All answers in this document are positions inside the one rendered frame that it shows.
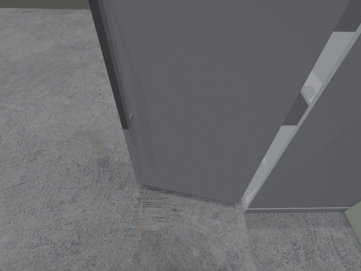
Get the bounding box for fridge door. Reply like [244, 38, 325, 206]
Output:
[90, 0, 350, 204]

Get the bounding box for handle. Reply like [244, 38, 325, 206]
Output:
[88, 0, 133, 130]

